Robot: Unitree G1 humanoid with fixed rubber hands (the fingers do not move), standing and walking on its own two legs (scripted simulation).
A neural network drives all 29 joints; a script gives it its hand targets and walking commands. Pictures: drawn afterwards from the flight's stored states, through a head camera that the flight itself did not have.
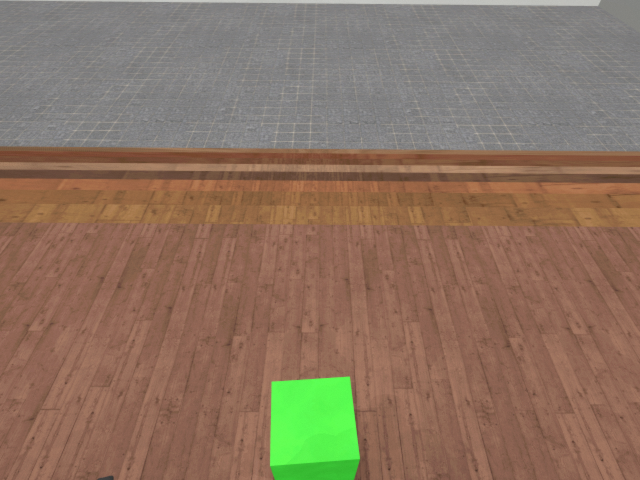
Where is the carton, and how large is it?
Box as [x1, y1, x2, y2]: [270, 377, 359, 479]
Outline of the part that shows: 349,377 272,382 270,466 275,479 353,479 359,460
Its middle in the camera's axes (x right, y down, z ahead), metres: -0.02 +0.53 +1.06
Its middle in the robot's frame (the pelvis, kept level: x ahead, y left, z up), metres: +0.39 +0.04 -0.66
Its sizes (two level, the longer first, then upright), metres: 0.210 0.200 0.250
